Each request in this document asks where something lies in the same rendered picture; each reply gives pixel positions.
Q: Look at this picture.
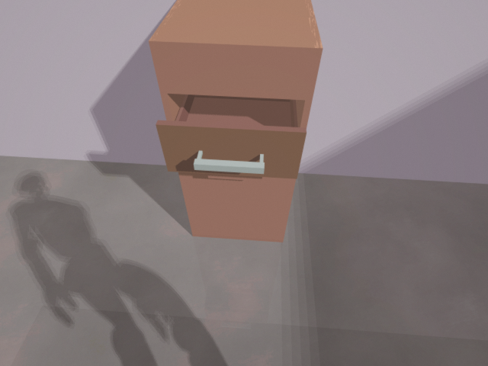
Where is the cabinet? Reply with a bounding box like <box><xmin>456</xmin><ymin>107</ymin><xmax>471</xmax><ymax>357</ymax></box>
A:
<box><xmin>149</xmin><ymin>0</ymin><xmax>323</xmax><ymax>242</ymax></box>

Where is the drawer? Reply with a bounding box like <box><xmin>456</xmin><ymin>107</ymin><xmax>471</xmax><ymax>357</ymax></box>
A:
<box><xmin>156</xmin><ymin>95</ymin><xmax>307</xmax><ymax>179</ymax></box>

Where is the handle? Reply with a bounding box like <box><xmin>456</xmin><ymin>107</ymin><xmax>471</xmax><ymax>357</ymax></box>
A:
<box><xmin>208</xmin><ymin>174</ymin><xmax>262</xmax><ymax>181</ymax></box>
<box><xmin>194</xmin><ymin>151</ymin><xmax>265</xmax><ymax>174</ymax></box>

